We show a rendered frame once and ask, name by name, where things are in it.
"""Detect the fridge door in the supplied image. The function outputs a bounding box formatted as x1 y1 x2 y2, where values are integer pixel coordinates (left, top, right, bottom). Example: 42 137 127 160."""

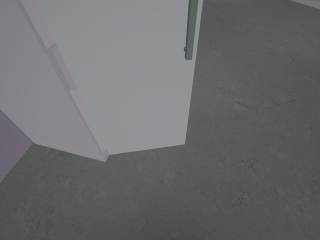
35 0 203 155

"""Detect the handle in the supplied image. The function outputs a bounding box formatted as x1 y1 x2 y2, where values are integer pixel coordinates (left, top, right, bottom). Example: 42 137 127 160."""
184 0 199 61

